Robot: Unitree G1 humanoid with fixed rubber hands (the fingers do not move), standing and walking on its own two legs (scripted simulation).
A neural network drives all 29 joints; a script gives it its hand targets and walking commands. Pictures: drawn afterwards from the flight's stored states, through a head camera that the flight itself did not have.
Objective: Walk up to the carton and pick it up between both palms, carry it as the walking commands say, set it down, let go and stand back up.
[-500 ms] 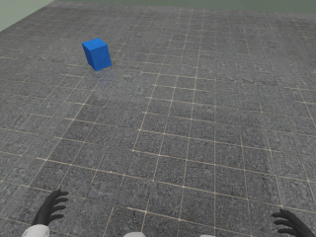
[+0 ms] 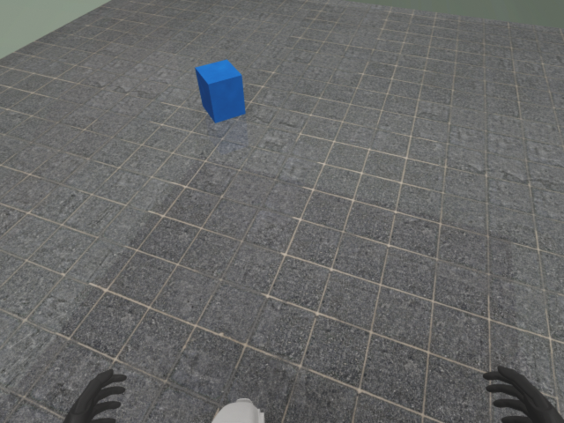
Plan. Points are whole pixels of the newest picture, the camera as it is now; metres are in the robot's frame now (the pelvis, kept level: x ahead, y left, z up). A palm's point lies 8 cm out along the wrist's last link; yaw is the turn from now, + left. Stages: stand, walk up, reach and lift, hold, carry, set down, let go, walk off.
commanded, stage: walk up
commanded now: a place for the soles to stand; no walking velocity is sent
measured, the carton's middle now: (221, 91) +1.90 +0.42 -0.62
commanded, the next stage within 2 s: none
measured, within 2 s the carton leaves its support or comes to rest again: neither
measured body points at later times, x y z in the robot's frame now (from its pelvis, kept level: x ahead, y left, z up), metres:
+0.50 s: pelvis +0.22 -0.01 +0.02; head +0.23 -0.01 +0.47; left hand +0.29 +0.32 -0.05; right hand +0.40 -0.30 -0.05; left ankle +0.26 +0.13 -0.66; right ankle +0.20 -0.12 -0.71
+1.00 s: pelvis +0.42 +0.01 +0.00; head +0.42 +0.00 +0.45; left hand +0.49 +0.35 -0.06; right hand +0.61 -0.27 -0.08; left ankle +0.39 +0.14 -0.70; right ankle +0.48 -0.07 -0.71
